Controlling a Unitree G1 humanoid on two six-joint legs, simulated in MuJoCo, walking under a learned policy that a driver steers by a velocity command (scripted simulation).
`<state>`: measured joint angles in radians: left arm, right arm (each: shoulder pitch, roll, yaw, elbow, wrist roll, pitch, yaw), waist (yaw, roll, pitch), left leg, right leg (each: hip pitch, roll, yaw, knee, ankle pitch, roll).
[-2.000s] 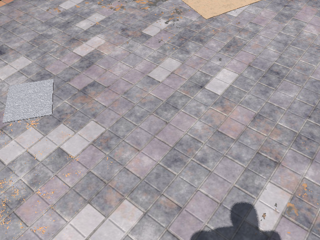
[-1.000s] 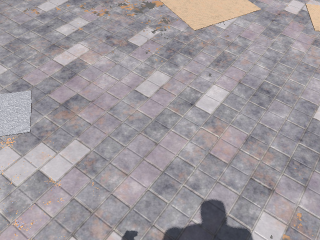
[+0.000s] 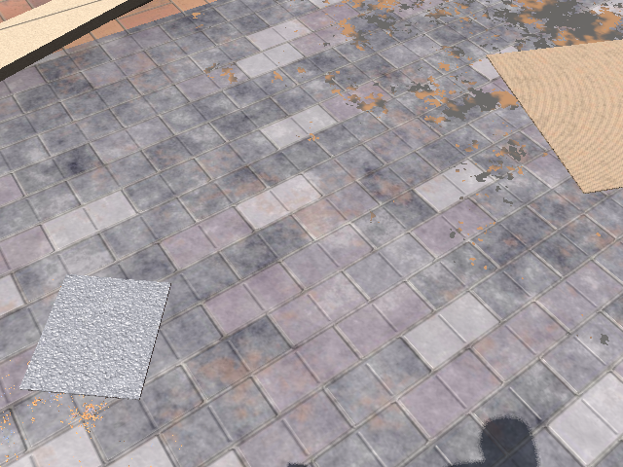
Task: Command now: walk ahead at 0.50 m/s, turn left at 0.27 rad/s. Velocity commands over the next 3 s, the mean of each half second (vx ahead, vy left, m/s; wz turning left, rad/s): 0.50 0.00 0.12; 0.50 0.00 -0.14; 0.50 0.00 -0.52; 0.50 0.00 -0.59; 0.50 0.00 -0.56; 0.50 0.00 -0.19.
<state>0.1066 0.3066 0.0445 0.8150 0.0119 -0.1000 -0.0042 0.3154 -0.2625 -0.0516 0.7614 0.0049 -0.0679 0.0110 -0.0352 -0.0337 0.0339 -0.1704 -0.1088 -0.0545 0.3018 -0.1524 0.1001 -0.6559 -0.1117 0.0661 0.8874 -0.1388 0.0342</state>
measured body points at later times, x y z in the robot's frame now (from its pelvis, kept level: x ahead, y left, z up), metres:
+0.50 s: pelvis +0.29 -0.06 +0.00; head +0.32 -0.07 +0.45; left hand +0.33 +0.21 -0.12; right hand +0.44 -0.33 -0.11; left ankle +0.35 +0.10 -0.68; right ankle +0.29 -0.15 -0.75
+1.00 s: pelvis +0.57 +0.01 +0.00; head +0.59 +0.01 +0.45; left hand +0.68 +0.28 -0.13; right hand +0.64 -0.27 -0.11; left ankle +0.58 +0.10 -0.75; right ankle +0.59 -0.16 -0.66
